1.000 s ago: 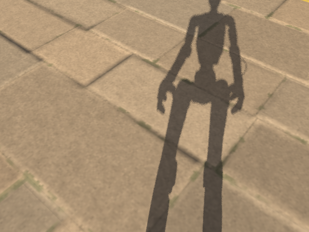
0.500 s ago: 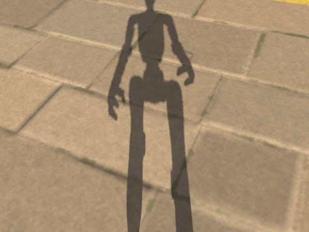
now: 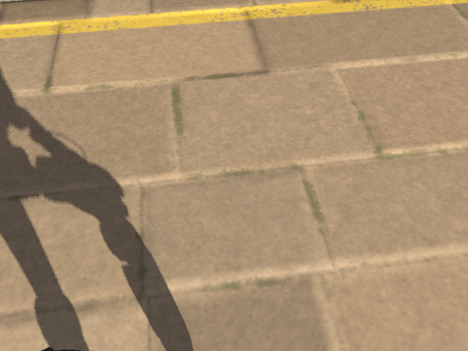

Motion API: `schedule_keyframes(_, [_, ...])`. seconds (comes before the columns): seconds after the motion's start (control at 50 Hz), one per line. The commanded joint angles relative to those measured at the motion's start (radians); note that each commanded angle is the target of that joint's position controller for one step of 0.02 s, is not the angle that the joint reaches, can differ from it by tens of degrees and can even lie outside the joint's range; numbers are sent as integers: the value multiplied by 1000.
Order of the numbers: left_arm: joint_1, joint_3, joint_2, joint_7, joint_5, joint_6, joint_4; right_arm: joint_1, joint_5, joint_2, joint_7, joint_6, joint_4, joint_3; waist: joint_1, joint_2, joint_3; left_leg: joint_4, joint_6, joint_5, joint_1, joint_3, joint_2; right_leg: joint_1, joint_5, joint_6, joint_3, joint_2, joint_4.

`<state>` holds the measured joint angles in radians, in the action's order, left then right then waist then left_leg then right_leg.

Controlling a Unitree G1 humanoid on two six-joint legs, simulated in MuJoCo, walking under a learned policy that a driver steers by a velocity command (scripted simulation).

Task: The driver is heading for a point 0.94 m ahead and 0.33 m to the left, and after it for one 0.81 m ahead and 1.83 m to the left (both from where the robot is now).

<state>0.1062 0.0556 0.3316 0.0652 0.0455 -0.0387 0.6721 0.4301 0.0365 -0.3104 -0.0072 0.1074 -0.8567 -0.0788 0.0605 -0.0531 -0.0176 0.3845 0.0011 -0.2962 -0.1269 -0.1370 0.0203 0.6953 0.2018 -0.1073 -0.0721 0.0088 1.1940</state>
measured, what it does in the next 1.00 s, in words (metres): walks ahead, turning left: right foot, then left foot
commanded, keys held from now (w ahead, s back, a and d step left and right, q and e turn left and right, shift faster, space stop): w+shift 0.06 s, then w+q+shift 0.90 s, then q+shift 0.04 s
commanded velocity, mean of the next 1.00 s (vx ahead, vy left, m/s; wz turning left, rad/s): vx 0.99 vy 0.00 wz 0.60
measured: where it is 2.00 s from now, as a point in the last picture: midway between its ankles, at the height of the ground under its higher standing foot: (138, 176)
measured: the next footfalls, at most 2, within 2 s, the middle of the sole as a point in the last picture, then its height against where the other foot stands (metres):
right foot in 0.20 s outside the picture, level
left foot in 0.66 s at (204, 261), level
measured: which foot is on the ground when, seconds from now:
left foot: down 0.00-0.22, up 0.24-0.64, down 0.66-1.00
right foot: up 0.00-0.18, down 0.20-0.66, up 0.68-1.00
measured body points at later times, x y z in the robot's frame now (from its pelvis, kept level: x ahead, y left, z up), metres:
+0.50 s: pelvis +0.46 -0.03 +0.00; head +0.48 -0.03 +0.45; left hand +0.37 +0.24 -0.13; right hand +0.66 -0.27 -0.11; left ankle +0.58 +0.11 -0.65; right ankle +0.35 -0.13 -0.74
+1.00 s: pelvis +0.90 +0.11 +0.00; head +0.93 +0.14 +0.44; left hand +1.02 +0.43 -0.05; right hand +1.03 -0.15 -0.12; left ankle +0.76 +0.06 -0.74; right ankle +1.19 +0.08 -0.68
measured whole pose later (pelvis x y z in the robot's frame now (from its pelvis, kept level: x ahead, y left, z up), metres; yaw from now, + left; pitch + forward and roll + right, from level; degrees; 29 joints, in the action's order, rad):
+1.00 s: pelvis +0.90 +0.11 +0.00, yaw +38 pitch +2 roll -1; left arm -0.05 -0.04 0.25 0.02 0.04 -0.06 0.58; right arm 0.47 -0.01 -0.30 -0.02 0.06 -0.84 -0.08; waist 0.13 0.00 0.04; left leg 0.32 0.18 -0.35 0.04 0.23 0.19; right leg 0.73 -0.02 0.04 -0.09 0.10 0.67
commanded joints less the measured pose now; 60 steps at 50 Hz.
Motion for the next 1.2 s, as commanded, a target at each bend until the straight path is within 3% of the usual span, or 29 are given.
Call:
schedule_keyframes(0.02, [-54, -29, -9, 17, 1, -4, -99, -71, -8, -44, -11, 38, 52, 13, -88, 95, 138, -321, 141, 111, -63, 192, -259, 114, -129, 14, -64, 47, -157])
schedule_keyframes(0.12, [-215, -56, -25, 34, -1, -27, -131, 49, -31, -119, -14, 28, -14, 11, -51, 69, 167, -384, 143, 581, -27, 67, -234, -191, -229, -27, 161, 16, -506])
schedule_keyframes(0.18, [39, -21, 56, -11, 11, -37, -55, 67, -22, -217, 6, 3, -38, 0, -191, 162, -44, 73, 124, 1154, 102, 65, -258, -527, -15, -41, 150, -81, -585])
schedule_keyframes(0.2, [237, 4, 108, -31, 19, -40, 7, 45, -28, -213, 9, -4, -32, 2, -293, 156, -143, 356, 112, 986, -44, 61, -214, -795, -26, -43, 102, -38, -624])
schedule_keyframes(0.22, [369, 30, 206, -57, 38, -43, 39, 69, -16, -86, 0, -5, 3, 27, -278, 2, -285, 738, 120, 304, -278, 88, -119, -1042, 284, -31, -187, 229, -619])
schedule_keyframes(0.24, [355, 42, 250, -60, 38, -44, 21, 155, -70, 11, -7, -1, 50, 43, -186, -199, -456, 1046, 113, -152, -522, 190, -18, -1170, 517, -67, -680, 462, -816])
schedule_keyframes(0.26, [307, 39, 188, -56, 19, -40, 31, 38, -65, -78, 1, -8, 59, 21, -198, -68, -331, 1080, 126, -38, -605, 223, -60, -1031, 480, -50, -631, 416, -894])
schedule_keyframes(0.3, [207, 15, 73, -50, 10, -58, 62, -39, -50, -32, -12, -15, 58, 29, -124, 12, -60, 968, 112, 71, -597, 210, -129, -739, 189, -34, -334, 332, -924])
schedule_keyframes(0.42, [218, -9, -30, -48, -36, -103, 142, -169, -14, 37, -50, -93, 98, 30, -36, -13, 104, 857, 82, 187, -634, 162, -179, -560, -207, 44, 111, 219, -1052])
schedule_keyframes(0.48, [214, -11, -28, -53, -26, -112, 161, -285, -22, 33, -63, -91, 144, 43, -26, -13, 139, 679, 102, 351, -617, 81, -136, -561, -401, 61, 277, 153, -1073])
schedule_keyframes(0.56, [262, 0, 67, -84, -28, -105, 179, -378, -19, 4, -84, -83, 181, 54, -16, 12, 141, 380, 166, 421, -441, -63, -36, -671, -890, 101, 374, 170, -1025])
schedule_keyframes(0.62, [207, 28, 169, -114, -13, -60, 150, -87, -26, -92, -68, -89, 104, 21, 151, -66, -38, 376, 211, 264, -119, -75, 67, -742, -1336, 104, 353, 225, -623])
schedule_keyframes(0.64, [150, 36, 186, -114, -4, -41, 127, 126, -23, -140, -53, -91, 41, -6, 248, -52, -127, 360, 247, 176, 98, -15, 75, -654, -1276, 84, 318, 238, -334])
schedule_keyframes(0.66, [128, 36, 163, -96, -2, -30, 128, 216, -34, -182, -29, -93, 5, -36, 269, 47, -134, 277, 287, 104, 253, 74, 56, -498, -730, 79, 318, 130, 62])
schedule_keyframes(0.68, [115, -12, -17, -75, 17, -48, 85, 106, -45, -233, -13, -104, 1, -48, 127, 312, 0, 306, 323, 273, 288, 307, -48, -118, 257, 100, 260, -55, 450])
schedule_keyframes(0.7, [197, -26, -15, -69, -12, -73, -36, 34, -20, -315, -11, -111, 57, -62, 22, 358, -205, 56, 520, 47, 504, 823, -212, 159, 304, 118, 45, -82, 570])
schedule_keyframes(0.72, [145, -30, 41, -70, 0, -101, -36, 5, -14, -264, -4, -109, 91, -62, 41, 161, -161, -152, 492, -199, 453, 991, -279, 224, 232, 104, -30, -21, 484])
schedule_keyframes(0.74, [107, -25, 74, -70, -3, -109, -25, -20, -15, -190, 1, -103, 80, -46, -1, 6, -23, -196, 434, -221, 278, 938, -259, 192, 150, 105, -34, 24, 363])
schedule_keyframes(0.78, [83, -34, 52, -73, 28, -80, -26, -67, -25, -156, 7, -71, 80, -32, -77, -76, 62, -184, 385, -21, 13, 764, -177, 56, 139, 135, -33, 82, 210])
schedule_keyframes(0.84, [24, -49, 17, -63, 34, -25, -56, -75, -37, -137, 5, -31, 83, -20, -98, -65, 109, -219, 361, 122, -221, 586, -68, -62, 111, 182, 14, 127, -21])
schedule_keyframes(0.98, [-238, -74, -17, -47, -12, -34, -170, 43, -44, -163, -6, -33, 63, -42, 52, 87, 73, -104, 232, 638, -39, 513, 0, -166, -295, 145, 86, 9, -567])
schedule_keyframes(1.02, [-194, -67, 3, -61, -6, -47, -167, 35, -43, -172, 5, -42, 62, -47, 34, 95, 38, 25, 169, 835, 6, 515, 20, -302, -276, 125, 79, -52, -691])
schedule_keyframes(1.06, [24, -32, 89, -86, -13, -64, -116, -34, -43, -216, 9, -38, 82, -58, -89, 126, -82, 313, 96, 892, -13, 545, 46, -581, -318, 108, 29, -58, -760])
schedule_keyframes(1.08, [225, -11, 146, -96, -4, -77, -65, -99, -55, -180, 6, -31, 110, -50, -189, 115, -175, 543, 68, 723, -119, 514, 84, -808, -388, 87, -27, 41, -751])
schedule_keyframes(1.1, [358, -1, 193, -101, 21, -81, -36, -66, -61, -21, 17, -34, 142, -14, -179, -92, -292, 865, 58, -277, -336, 364, 166, -1072, -833, 59, -219, 357, -619])
schedule_keyframes(1.12, [331, 18, 224, -81, 21, -66, -50, 94, -107, -66, 39, -52, 190, -8, -97, -269, -553, 1139, 32, -403, -516, 293, 164, -1266, -929, -106, -576, 609, -593])
schedule_keyframes(1.14, [222, 15, 133, -86, 1, -50, -93, 37, -53, -141, 43, -70, 152, -20, -109, -91, -516, 1104, 38, -225, -512, 267, 61, -1110, -722, -97, -483, 497, -662])
schedule_keyframes(1.16, [167, -17, 34, -89, -2, -45, -88, -70, -36, -151, 29, -83, 164, -28, -115, -54, -344, 1041, 20, -141, -538, 236, 43, -959, -664, -65, -312, 406, -698])
schedule_keyframes(1.2, [156, -28, 5, -94, -5, -34, -50, -132, -11, -116, -5, -116, 182, -25, -92, -60, -161, 978, -8, -117, -561, 217, -15, -767, -630, -42, -148, 331, -761])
